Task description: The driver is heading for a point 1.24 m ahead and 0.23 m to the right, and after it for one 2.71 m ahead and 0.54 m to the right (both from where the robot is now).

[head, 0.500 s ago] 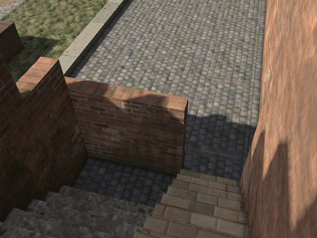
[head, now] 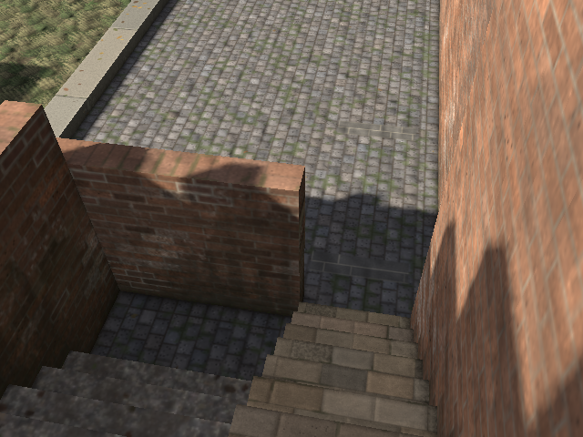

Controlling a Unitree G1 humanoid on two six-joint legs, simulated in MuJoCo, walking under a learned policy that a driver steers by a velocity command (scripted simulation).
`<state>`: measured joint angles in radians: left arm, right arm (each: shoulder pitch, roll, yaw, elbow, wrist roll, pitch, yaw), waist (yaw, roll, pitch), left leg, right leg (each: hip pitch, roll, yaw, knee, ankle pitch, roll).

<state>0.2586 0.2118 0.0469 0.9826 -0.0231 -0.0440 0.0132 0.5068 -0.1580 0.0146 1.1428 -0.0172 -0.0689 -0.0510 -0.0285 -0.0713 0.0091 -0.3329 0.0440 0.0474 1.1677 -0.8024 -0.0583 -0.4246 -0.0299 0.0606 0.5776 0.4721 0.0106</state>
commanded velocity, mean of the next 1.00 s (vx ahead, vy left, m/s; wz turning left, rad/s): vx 0.05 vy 0.00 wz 0.00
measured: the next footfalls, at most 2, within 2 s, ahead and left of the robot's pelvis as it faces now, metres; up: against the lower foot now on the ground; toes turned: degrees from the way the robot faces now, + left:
right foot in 0.04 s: +0.07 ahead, -0.08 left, -0.22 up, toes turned -2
left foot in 0.48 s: +0.12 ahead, +0.11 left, -0.22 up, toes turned +2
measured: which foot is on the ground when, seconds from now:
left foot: down 0.00-0.06, up 0.08-0.46, down 0.48-1.00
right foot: up 0.00-0.02, down 0.04-1.00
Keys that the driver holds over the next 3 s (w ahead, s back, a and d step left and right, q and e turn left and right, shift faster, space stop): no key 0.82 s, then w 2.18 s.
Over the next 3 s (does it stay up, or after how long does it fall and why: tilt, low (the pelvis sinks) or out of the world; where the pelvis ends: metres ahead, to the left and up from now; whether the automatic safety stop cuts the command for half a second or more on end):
stays up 0.90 -0.17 -0.95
